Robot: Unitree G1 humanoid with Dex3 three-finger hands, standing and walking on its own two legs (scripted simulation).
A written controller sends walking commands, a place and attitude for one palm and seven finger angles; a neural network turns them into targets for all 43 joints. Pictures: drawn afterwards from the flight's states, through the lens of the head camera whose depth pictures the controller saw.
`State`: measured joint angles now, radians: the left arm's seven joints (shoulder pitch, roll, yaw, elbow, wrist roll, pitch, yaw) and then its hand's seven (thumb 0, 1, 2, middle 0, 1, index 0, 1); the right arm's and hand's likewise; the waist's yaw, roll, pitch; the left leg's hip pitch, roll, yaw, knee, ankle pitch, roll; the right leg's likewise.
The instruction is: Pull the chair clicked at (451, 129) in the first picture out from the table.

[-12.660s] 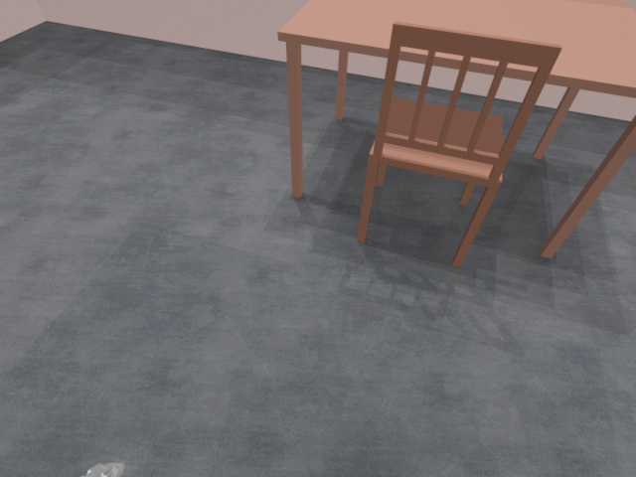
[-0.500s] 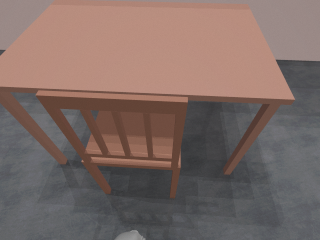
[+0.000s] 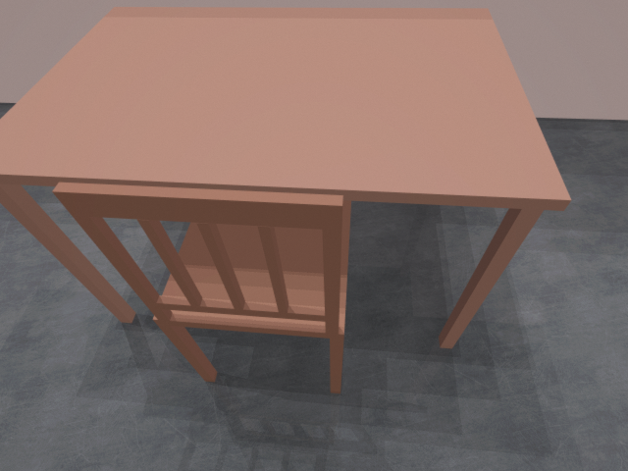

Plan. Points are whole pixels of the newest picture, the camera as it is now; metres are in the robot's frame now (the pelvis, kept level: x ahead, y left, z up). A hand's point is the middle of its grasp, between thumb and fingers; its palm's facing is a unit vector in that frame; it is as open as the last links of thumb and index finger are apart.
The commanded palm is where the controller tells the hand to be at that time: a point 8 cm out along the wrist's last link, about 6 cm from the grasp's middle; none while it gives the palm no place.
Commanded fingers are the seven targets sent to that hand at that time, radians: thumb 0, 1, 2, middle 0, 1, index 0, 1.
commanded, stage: come to a stop and stand still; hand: left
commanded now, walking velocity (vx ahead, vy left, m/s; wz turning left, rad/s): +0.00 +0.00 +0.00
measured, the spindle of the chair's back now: (225, 268) +0.44 +0.20 -0.09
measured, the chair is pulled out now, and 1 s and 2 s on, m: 0.00 0.00 0.00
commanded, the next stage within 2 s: look again from close up in 0.70 s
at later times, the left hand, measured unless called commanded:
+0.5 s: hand out of the picture +0.02 +0.22 -0.16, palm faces -0.01 -0.97 -0.25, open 7.4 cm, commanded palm none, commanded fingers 0.00 0.90 0.90 -0.20 -0.30 -0.20 -0.30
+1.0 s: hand out of the picture -0.03 +0.19 -0.17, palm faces +0.01 -0.99 -0.16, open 7.4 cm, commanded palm none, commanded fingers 0.00 0.90 0.90 -0.20 -0.30 -0.20 -0.30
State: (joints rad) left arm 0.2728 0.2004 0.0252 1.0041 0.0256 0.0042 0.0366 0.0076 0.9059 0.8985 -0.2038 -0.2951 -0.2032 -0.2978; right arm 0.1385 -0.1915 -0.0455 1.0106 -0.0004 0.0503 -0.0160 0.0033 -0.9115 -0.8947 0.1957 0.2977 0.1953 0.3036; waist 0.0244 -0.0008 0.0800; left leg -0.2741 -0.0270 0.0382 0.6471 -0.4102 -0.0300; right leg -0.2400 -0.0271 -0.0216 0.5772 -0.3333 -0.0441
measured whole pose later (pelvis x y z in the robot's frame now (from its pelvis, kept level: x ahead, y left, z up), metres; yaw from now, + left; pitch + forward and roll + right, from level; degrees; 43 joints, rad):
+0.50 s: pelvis -0.04 +0.03 +0.00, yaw -1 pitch -2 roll +1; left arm 0.26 0.18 -0.01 1.01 0.01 0.00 0.03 0.01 0.91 0.90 -0.21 -0.30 -0.20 -0.30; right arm 0.34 -0.17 0.01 1.03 -0.02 0.00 0.00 0.01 -0.92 -0.89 0.20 0.30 0.20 0.30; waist -0.02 0.03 0.00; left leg -0.23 -0.01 0.05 0.49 -0.24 0.02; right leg -0.25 -0.02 -0.02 0.53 -0.26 -0.01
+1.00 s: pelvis -0.01 +0.03 +0.00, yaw -1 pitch +0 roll +1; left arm 0.31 0.13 -0.02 1.12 0.01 -0.02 0.03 0.01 0.90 0.90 -0.20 -0.30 -0.20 -0.30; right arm 0.27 -0.15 0.01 1.12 -0.01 -0.03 -0.03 0.01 -0.92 -0.89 0.20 0.30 0.20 0.30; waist 0.01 -0.01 0.03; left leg -0.20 -0.02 0.05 0.45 -0.25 0.03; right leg -0.21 -0.02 -0.01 0.49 -0.26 0.00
